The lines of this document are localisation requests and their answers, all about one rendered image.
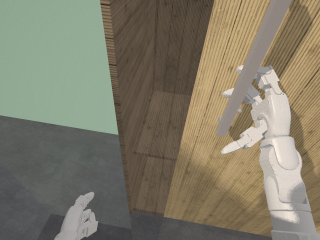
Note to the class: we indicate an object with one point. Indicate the handle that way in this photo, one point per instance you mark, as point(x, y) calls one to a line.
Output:
point(268, 28)

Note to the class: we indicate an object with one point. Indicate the robot right hand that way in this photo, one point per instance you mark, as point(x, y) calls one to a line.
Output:
point(274, 110)

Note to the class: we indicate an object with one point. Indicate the robot left hand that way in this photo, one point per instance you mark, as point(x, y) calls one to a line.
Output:
point(75, 217)

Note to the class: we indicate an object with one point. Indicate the right robot forearm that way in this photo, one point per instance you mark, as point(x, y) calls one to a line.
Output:
point(285, 190)

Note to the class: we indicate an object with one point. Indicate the left robot forearm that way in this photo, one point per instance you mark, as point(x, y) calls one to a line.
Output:
point(67, 235)

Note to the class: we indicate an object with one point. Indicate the wardrobe door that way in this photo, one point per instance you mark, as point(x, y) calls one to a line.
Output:
point(227, 191)

